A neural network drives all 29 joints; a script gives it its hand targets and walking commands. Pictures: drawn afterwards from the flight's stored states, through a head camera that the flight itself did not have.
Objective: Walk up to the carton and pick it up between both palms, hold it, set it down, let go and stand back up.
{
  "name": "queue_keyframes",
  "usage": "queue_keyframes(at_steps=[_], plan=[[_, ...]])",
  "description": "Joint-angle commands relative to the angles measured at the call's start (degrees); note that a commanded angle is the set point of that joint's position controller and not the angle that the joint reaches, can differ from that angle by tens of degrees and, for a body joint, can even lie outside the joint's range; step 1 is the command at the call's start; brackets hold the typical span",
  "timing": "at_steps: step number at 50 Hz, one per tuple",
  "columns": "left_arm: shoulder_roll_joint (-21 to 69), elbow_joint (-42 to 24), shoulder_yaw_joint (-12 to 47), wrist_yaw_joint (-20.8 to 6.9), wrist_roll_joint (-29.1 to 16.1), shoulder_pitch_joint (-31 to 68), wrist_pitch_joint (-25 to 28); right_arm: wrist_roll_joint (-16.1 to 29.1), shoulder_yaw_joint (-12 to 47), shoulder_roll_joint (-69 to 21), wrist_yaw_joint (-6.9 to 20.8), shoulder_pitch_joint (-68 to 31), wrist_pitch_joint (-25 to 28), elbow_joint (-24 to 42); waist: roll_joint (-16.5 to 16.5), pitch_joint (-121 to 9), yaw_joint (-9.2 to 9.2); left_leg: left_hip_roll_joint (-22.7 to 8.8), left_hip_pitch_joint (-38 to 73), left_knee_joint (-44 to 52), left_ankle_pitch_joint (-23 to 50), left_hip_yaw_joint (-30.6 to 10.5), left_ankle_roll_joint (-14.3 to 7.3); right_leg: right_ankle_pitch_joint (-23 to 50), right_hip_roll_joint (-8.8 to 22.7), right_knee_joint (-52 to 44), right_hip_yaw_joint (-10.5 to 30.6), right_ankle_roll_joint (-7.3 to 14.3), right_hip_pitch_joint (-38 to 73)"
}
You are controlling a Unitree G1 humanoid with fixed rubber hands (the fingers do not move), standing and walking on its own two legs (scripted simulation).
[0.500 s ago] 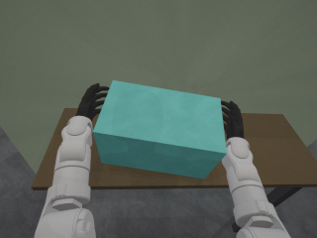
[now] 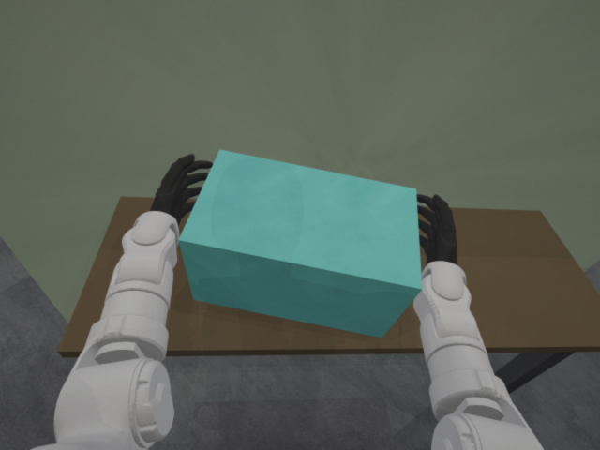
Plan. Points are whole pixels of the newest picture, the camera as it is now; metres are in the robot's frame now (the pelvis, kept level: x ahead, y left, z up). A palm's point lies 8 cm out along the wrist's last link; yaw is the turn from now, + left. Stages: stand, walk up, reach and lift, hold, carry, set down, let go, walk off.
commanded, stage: set down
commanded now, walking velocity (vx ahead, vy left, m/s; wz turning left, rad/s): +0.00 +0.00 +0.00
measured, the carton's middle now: (302, 245) +0.39 -0.01 +0.07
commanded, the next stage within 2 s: none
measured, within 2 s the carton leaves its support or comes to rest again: rests again in 1.46 s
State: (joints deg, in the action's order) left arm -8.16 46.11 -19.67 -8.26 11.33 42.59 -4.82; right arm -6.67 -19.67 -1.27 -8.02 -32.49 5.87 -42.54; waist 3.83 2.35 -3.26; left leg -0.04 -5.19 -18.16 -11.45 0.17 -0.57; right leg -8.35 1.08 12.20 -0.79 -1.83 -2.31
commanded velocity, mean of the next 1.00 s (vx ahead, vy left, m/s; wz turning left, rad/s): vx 0.00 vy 0.00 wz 0.00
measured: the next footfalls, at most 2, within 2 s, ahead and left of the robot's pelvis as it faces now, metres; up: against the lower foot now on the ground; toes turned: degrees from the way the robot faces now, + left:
none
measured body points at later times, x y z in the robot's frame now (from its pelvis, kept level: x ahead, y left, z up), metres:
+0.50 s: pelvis +0.01 +0.00 +0.00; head +0.04 +0.03 +0.45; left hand +0.45 +0.17 +0.09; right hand +0.38 -0.20 +0.08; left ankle -0.02 +0.11 -0.75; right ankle -0.02 -0.14 -0.75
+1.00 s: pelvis +0.00 +0.01 +0.00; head +0.06 +0.04 +0.44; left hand +0.46 +0.17 +0.06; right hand +0.38 -0.20 +0.06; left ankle -0.02 +0.11 -0.75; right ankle -0.02 -0.14 -0.75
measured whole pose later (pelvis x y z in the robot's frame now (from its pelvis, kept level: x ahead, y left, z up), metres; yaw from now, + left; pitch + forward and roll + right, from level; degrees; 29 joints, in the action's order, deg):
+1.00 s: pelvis +0.00 +0.01 +0.00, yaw +0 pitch +6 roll -1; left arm -13.1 68.7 -21.1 -8.8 11.1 52.2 6.7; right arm -16.3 -30.3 -5.7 -7.5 -36.3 9.5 -47.5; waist 3.3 0.3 -4.9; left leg 0.2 -13.9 -19.6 -11.3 0.7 -1.0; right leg -7.9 1.4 13.2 -0.4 -2.3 -10.9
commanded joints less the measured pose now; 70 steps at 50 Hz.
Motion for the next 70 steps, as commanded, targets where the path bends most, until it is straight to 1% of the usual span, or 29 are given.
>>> queue_keyframes(at_steps=[1,5,11,12,17,20,24,29,31,34,35,37,38,41,42,44,49,51,52,53,54,56,57,58,61,63,66,68,70], plan=[[27.02,-2.73,16.05,-6.01,-0.64,29.81,2.60,-1.67,20.08,-24.83,7.42,-34.14,4.00,8.97,-5.47,-24.75,-0.08,1.06,5.98,-0.46,24.00,5.77,4.25,20.59,-2.86,2.32,-4.67,-0.11,9.54],[27.35,-1.33,16.21,-6.48,-1.59,31.36,3.61,-2.02,20.44,-25.37,7.07,-36.14,4.77,10.67,-4.26,-27.37,-0.41,1.30,5.42,-1.27,26.06,5.48,4.14,25.09,-2.72,3.35,-4.41,-0.70,10.33],[27.98,-1.63,18.14,-5.52,-2.30,32.92,6.08,-2.17,20.93,-27.19,7.38,-35.59,6.51,8.29,-7.56,-31.64,-0.22,0.50,8.35,-4.25,34.54,4.76,5.49,27.11,-3.22,4.20,-4.58,-0.16,7.53],[27.71,-0.52,18.01,-5.82,-2.14,32.33,6.00,-2.36,20.11,-26.71,7.22,-34.56,6.21,6.86,-7.26,-29.17,-1.09,0.41,8.11,-4.05,33.81,4.77,5.61,26.88,-3.12,3.72,-4.72,-0.02,7.39],[27.88,1.20,18.00,-6.22,-3.18,34.42,6.62,-2.92,19.36,-27.10,6.81,-36.10,6.33,7.17,-7.02,-29.83,-1.09,0.69,7.18,-3.81,32.81,4.78,5.44,26.28,-2.92,3.52,-4.58,-0.47,6.84],[27.23,4.13,16.94,-6.74,-2.97,35.25,7.22,-4.31,18.33,-27.72,6.46,-36.68,6.24,7.44,-5.12,-29.48,-2.00,0.98,4.23,-2.92,28.30,5.04,4.77,27.87,-2.35,4.07,-4.01,-0.76,8.75],[25.88,7.45,14.87,-7.11,-2.16,36.12,8.20,-5.73,16.64,-27.78,6.98,-37.32,6.16,6.40,-5.34,-29.68,-1.05,0.44,3.90,-2.61,28.02,4.97,4.49,25.70,-2.46,3.74,-4.08,-0.45,7.76],[25.93,9.25,13.87,-7.01,-1.63,38.00,10.21,-7.38,14.96,-28.71,7.31,-37.52,6.86,5.39,-6.41,-32.34,-1.57,0.42,3.07,-2.84,27.95,5.08,4.88,27.09,-2.31,4.82,-4.25,-0.61,7.73],[25.46,10.83,12.70,-7.03,-1.01,38.04,10.60,-7.33,14.34,-29.32,7.35,-38.11,6.87,4.26,-6.33,-31.52,-0.80,0.58,2.39,-2.37,26.03,5.41,4.42,25.67,-2.03,4.67,-3.90,-0.68,7.77],[24.97,12.13,11.45,-7.41,-0.30,38.91,11.32,-8.97,12.45,-29.43,7.45,-36.46,6.49,2.90,-6.52,-30.73,-1.20,0.42,1.13,-1.41,23.73,5.60,4.32,25.22,-1.65,4.56,-4.04,-0.79,8.55],[24.64,13.70,10.70,-7.24,-0.06,38.21,11.13,-8.04,12.79,-29.29,7.77,-38.05,6.22,3.01,-6.70,-30.22,-0.41,0.37,1.66,-1.06,22.63,5.61,4.22,22.74,-1.81,4.33,-4.12,-0.70,7.35],[24.23,13.83,11.06,-7.53,-0.45,40.09,11.52,-9.11,11.54,-28.95,7.65,-37.95,6.36,2.91,-5.83,-30.08,-1.47,0.31,0.50,-1.47,22.63,5.70,4.21,23.80,-1.70,4.44,-4.00,-0.37,7.92],[23.50,14.00,10.09,-7.43,-0.43,41.19,12.10,-9.65,10.90,-29.15,7.92,-38.84,6.55,4.10,-5.94,-31.11,-0.74,0.18,-0.34,-1.05,21.93,5.72,4.03,23.30,-1.64,4.60,-4.12,-0.56,7.79],[23.78,15.82,9.99,-7.46,-0.66,41.24,13.02,-10.30,10.04,-28.75,7.94,-37.70,6.26,1.15,-6.09,-30.92,-2.20,0.16,-0.69,-1.15,21.15,5.56,4.26,23.75,-1.14,4.83,-4.12,-0.57,7.45],[23.75,17.58,8.77,-7.67,0.20,39.58,12.90,-10.48,10.08,-28.70,7.96,-37.36,6.14,0.65,-5.09,-29.19,-1.34,0.10,-1.89,-0.73,19.84,5.67,3.73,23.44,-1.05,4.66,-3.62,-0.46,8.15],[22.87,18.21,8.28,-7.82,0.87,40.81,13.26,-11.30,8.98,-28.93,8.17,-37.96,6.09,1.12,-6.05,-30.58,-1.52,-0.05,-1.76,-0.66,19.42,5.64,3.85,22.94,-1.07,4.61,-4.09,-0.44,7.43],[24.12,18.06,9.60,-7.05,0.44,41.15,15.15,-12.10,8.21,-29.47,8.35,-36.91,7.74,-1.06,-7.75,-34.18,-2.44,-0.48,1.62,-3.39,27.03,5.39,5.23,25.43,-1.67,5.06,-4.60,0.10,4.00],[23.19,18.76,9.03,-6.80,0.44,41.92,15.89,-12.35,7.88,-30.05,8.33,-37.22,8.24,-1.49,-7.29,-34.70,-2.11,-0.54,1.22,-3.25,26.69,5.07,5.07,24.01,-1.62,4.99,-4.32,-0.08,2.47],[23.81,18.09,10.17,-6.62,0.06,42.12,16.31,-12.31,7.57,-29.94,8.28,-37.08,8.78,-2.72,-8.44,-35.70,-2.95,-0.78,2.34,-4.24,28.56,4.87,5.72,24.88,-1.73,5.42,-4.72,0.17,2.36],[23.34,19.64,9.25,-6.56,0.43,41.61,16.42,-11.96,8.34,-29.89,8.54,-37.34,8.86,-2.73,-8.57,-35.38,-1.61,-0.93,2.29,-4.27,29.23,4.87,5.56,24.40,-1.58,5.49,-4.59,0.31,1.61],[23.12,18.85,10.25,-6.40,0.14,42.54,16.67,-11.95,7.29,-30.02,8.59,-37.39,9.22,-3.73,-9.37,-35.62,-2.31,-0.94,3.23,-4.57,30.83,4.66,5.82,24.06,-1.96,5.16,-4.86,0.32,0.52],[23.03,20.14,9.87,-6.00,0.73,41.70,17.34,-11.91,8.10,-30.26,8.58,-37.06,9.95,-4.39,-9.65,-35.45,-0.84,-1.28,3.50,-5.79,33.99,4.97,6.03,24.85,-2.04,5.24,-4.46,0.88,0.32],[23.77,20.86,9.62,-5.85,0.98,41.41,17.54,-11.68,8.30,-30.35,8.58,-36.73,10.40,-4.74,-9.48,-35.79,-1.66,-1.14,3.44,-6.17,33.99,4.78,6.24,25.37,-1.98,5.61,-4.62,0.87,-0.17],[23.87,21.44,9.93,-5.77,0.47,40.95,17.82,-11.57,8.92,-30.27,8.42,-37.01,10.95,-4.45,-8.80,-36.78,-0.89,-1.14,2.57,-6.26,34.26,4.48,6.03,26.91,-1.94,6.23,-4.42,0.54,0.74],[23.37,22.06,10.52,-5.96,-0.17,41.74,19.61,-11.64,9.39,-30.87,7.97,-37.26,12.00,-4.27,-6.81,-37.96,-2.43,-0.57,-1.06,-5.94,32.25,4.47,5.54,31.54,-1.49,6.80,-3.98,0.15,2.60],[22.89,23.36,9.43,-5.85,0.39,41.02,20.52,-12.05,9.83,-31.95,7.93,-36.98,12.39,-5.96,-7.49,-37.63,-1.27,-0.60,-3.21,-5.69,31.12,4.56,5.40,33.22,-0.69,7.43,-3.43,0.20,4.50],[22.84,24.98,10.27,-5.96,-0.40,42.07,21.79,-12.07,9.54,-32.38,7.39,-38.37,13.83,-5.57,-6.53,-40.09,-2.41,-0.33,-5.65,-5.16,28.62,4.57,4.99,35.79,-0.61,8.63,-3.11,-0.37,5.82],[22.36,25.90,9.85,-5.78,-0.04,40.93,22.68,-11.74,10.55,-32.00,7.49,-37.31,14.37,-6.97,-7.23,-39.45,-1.39,-0.57,-5.40,-5.76,30.65,4.20,5.15,35.70,-0.49,8.72,-3.18,0.10,4.37],[22.40,26.40,10.61,-5.77,-0.51,41.09,23.66,-11.47,10.16,-32.56,7.23,-36.35,15.09,-8.68,-6.75,-39.36,-2.30,-0.60,-6.19,-5.80,30.01,4.13,4.96,36.56,-0.30,9.18,-3.14,0.07,4.51]])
